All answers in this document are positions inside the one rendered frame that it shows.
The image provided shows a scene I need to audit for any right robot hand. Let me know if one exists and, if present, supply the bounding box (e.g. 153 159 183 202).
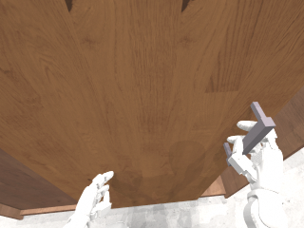
227 121 283 193

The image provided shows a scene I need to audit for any robot right forearm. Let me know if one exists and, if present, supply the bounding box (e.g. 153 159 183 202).
243 188 288 228

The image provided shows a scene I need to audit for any handle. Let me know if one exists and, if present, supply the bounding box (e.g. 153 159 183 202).
223 102 276 166

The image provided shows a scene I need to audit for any robot left forearm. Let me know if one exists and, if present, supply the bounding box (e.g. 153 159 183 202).
63 213 91 228

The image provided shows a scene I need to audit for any wardrobe door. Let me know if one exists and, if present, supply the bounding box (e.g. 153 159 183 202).
0 148 79 210
0 0 304 209

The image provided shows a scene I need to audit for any left robot hand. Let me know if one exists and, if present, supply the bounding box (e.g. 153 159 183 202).
74 171 114 221

